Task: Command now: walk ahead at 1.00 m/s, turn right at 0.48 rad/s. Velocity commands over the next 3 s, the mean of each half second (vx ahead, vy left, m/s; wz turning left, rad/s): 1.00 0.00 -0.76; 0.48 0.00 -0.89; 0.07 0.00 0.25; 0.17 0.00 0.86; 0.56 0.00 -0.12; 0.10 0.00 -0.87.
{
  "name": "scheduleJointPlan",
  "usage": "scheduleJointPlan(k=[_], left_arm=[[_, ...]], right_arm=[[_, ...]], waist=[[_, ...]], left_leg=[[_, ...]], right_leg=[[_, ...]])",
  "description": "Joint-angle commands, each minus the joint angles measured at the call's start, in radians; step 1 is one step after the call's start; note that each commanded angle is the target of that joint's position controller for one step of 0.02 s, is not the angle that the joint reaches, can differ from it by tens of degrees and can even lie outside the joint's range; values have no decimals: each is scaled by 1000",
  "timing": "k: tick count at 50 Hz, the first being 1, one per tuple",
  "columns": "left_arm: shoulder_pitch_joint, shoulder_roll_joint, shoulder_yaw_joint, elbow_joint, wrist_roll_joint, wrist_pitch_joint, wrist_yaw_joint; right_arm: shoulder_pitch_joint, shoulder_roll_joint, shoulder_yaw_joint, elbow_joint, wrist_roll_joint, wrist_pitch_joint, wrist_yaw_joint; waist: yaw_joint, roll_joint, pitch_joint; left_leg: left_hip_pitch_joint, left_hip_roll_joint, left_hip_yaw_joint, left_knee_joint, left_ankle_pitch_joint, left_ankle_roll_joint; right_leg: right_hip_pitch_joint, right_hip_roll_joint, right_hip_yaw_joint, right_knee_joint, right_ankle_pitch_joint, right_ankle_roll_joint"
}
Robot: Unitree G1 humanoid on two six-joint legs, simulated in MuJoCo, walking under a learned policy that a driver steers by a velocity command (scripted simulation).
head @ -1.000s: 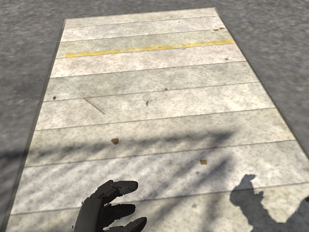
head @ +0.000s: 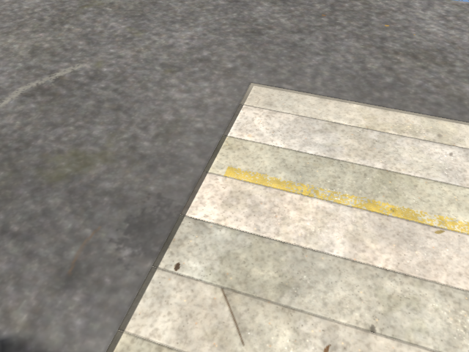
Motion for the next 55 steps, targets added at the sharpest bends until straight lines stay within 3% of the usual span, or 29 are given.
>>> scheduleJointPlan(k=[1,5,6,8,10,11,12,13,14,15,17,19,21,23,29,32,33,34,35,36,37,38,39,40,43,47,53,54,55], left_arm=[[-60,47,0,-91,13,32,-25],[-183,47,-9,-123,-2,28,-61],[-162,47,-8,-97,-16,29,-57],[-173,57,-10,-115,-5,24,-55],[3,123,18,-63,-1,26,-44],[222,174,45,-4,1,28,-38],[439,223,77,53,4,29,-22],[399,253,112,51,-31,51,-3],[252,321,109,16,24,56,-9],[204,329,120,-32,19,63,-1],[175,171,79,1,25,48,12],[165,169,70,10,10,17,19],[144,173,61,7,0,-7,13],[174,199,65,8,2,-20,11],[294,225,82,48,-13,1,11],[269,252,92,47,-12,11,27],[210,278,99,30,-11,5,27],[143,107,50,-5,-53,13,24],[128,12,10,-56,6,16,29],[310,94,16,-105,-42,7,18],[280,198,35,-98,-56,26,20],[170,235,49,-113,-54,49,24],[129,218,53,-122,-47,70,31],[110,203,56,-142,-42,83,36],[88,98,27,-190,-43,106,37],[21,101,19,-181,-22,84,10],[-95,149,39,-217,-6,75,-23],[-65,165,50,-207,0,69,-16],[-21,235,68,-206,7,64,0]], right_arm=[[-62,-81,1,-64,13,-57,4],[-68,-92,14,-50,26,-64,-7],[-83,-90,21,-52,27,-65,-15],[-25,-152,11,-40,31,-60,-38],[-64,-203,-9,-57,15,-24,-61],[-121,-234,-23,-80,1,1,-68],[-208,-255,-36,-111,-3,17,-67],[-294,-179,-26,-127,-1,9,-44],[-133,-7,25,-236,8,-13,-28],[-119,-33,43,-276,17,-32,-24],[-272,-96,40,-291,-4,-46,-17],[-279,-81,58,-304,-41,-2,-12],[-280,-66,69,-306,-44,40,-15],[-430,-78,80,-377,-31,42,-10],[-629,-59,101,-414,-8,18,5],[-521,-103,85,-389,-8,-5,-15],[-386,-150,65,-358,3,-13,-29],[-206,-206,9,-348,71,-37,-40],[-15,-240,11,-296,54,-35,-45],[-52,-259,9,-316,-4,-28,-34],[-203,-211,-1,-362,-5,-7,-45],[-272,-114,18,-371,6,11,-58],[-306,-82,29,-360,12,27,-59],[-334,-76,31,-345,25,35,-56],[-425,-102,12,-284,30,25,-50],[-430,-190,-20,-226,37,24,-52],[-386,-240,-34,-177,88,40,-35],[-339,-215,-25,-158,84,40,-31],[-274,-169,-6,-146,54,36,-25]], waist=[[49,45,235],[40,36,226],[43,35,159],[59,122,151],[163,178,43],[271,185,-57],[378,156,-128],[358,-38,-66],[82,-231,-131],[109,-125,-330],[63,164,-33],[7,172,51],[-20,158,75],[26,102,131],[169,18,89],[121,-19,3],[36,-35,-58],[-107,-12,-248],[-131,167,-378],[-18,431,-580],[-15,350,-528],[-29,242,-343],[4,128,-217],[35,108,-110],[97,176,26],[81,108,-75],[66,112,-52],[71,83,-68],[77,-40,-108]], left_leg=[[-112,302,-201,-396,188,36],[-54,217,82,-426,666,-39],[-7,192,117,-413,834,-57],[137,258,128,-284,1277,-83],[221,284,115,-48,1473,-77],[195,305,95,218,1539,-65],[64,285,79,573,1404,-44],[-174,67,54,1023,463,-49],[-582,-2,-90,1335,-146,-91],[-689,26,-239,1382,-108,-78],[-685,140,-257,1112,15,-62],[-593,183,-254,1011,-20,-89],[-546,229,-233,895,-26,-111],[-544,245,-202,685,94,-138],[-471,115,-140,221,437,-109],[-189,15,-160,55,425,-79],[-27,33,-196,16,467,-71],[344,189,-342,52,597,-32],[620,436,-489,259,1053,-17],[725,675,-898,156,1049,171],[590,631,-874,78,727,207],[429,534,-651,55,652,162],[270,477,-536,27,642,127],[123,439,-451,-16,653,122],[-151,421,-250,-140,652,106],[-157,370,-93,-118,678,100],[-62,388,-51,20,585,47],[-94,344,-36,112,563,19],[-188,270,12,277,409,-40]], right_leg=[[-200,-43,5,-106,88,18],[-38,14,-181,-446,340,-17],[55,73,-239,-477,380,-31],[90,116,-298,-575,376,-71],[266,194,-312,-614,293,-92],[471,226,-284,-619,239,-114],[706,201,-184,-704,191,-150],[792,155,-50,-768,122,-177],[983,-25,345,-700,400,-321],[1064,-120,677,-961,-54,-441],[694,-70,628,-1134,-271,-286],[434,-8,511,-1143,-124,-268],[281,71,372,-1147,-100,-250],[211,91,352,-1206,22,-254],[473,143,299,-1035,580,-127],[503,182,323,-825,803,-26],[473,196,332,-659,789,6],[314,214,329,-368,418,63],[78,296,182,-73,-485,88],[-49,276,190,219,-485,118],[-82,163,138,279,-351,155],[-129,123,60,238,-274,172],[-138,92,16,247,-234,186],[-134,67,2,219,-223,190],[-59,-14,-17,-23,-224,185],[134,8,-50,-404,75,131],[275,92,-112,-767,130,50],[396,124,-111,-841,188,22],[561,45,-18,-856,620,-15]])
